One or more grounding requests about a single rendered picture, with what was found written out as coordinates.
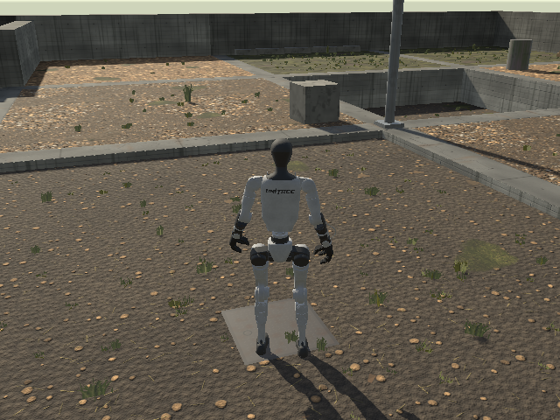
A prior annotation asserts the left robot foot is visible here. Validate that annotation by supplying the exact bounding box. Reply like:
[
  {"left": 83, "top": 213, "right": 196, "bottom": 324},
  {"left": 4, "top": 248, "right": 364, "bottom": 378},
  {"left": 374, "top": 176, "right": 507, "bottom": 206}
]
[{"left": 255, "top": 333, "right": 269, "bottom": 355}]

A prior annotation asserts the right robot upper arm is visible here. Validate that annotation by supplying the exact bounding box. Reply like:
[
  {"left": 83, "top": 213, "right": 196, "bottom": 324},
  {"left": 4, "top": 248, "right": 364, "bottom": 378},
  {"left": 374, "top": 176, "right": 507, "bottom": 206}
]
[{"left": 299, "top": 177, "right": 323, "bottom": 226}]

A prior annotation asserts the robot right shin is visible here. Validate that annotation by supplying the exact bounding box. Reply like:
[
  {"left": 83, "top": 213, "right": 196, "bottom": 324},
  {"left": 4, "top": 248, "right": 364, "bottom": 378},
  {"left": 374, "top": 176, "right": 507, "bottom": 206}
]
[{"left": 295, "top": 288, "right": 308, "bottom": 346}]

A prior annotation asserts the left robot upper arm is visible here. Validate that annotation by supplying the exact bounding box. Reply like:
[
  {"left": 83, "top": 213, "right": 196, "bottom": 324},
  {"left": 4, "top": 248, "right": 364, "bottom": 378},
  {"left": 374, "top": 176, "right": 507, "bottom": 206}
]
[{"left": 238, "top": 176, "right": 263, "bottom": 223}]

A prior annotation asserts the left robot forearm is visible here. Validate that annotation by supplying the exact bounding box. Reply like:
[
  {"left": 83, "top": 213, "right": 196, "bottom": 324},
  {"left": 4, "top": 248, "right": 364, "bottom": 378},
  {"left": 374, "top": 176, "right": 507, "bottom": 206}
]
[{"left": 232, "top": 209, "right": 248, "bottom": 239}]

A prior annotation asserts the robot right hand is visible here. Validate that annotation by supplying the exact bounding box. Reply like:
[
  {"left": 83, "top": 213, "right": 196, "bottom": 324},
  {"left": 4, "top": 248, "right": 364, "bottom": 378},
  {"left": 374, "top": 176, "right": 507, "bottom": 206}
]
[{"left": 313, "top": 244, "right": 333, "bottom": 264}]

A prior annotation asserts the robot left hand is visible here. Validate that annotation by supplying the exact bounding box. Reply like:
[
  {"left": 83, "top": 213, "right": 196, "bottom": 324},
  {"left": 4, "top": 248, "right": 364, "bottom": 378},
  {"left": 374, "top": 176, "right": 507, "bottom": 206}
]
[{"left": 229, "top": 235, "right": 249, "bottom": 253}]

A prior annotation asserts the right robot forearm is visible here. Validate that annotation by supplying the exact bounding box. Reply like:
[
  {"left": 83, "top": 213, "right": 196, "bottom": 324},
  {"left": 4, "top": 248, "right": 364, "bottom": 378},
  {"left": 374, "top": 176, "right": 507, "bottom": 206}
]
[{"left": 314, "top": 212, "right": 332, "bottom": 248}]

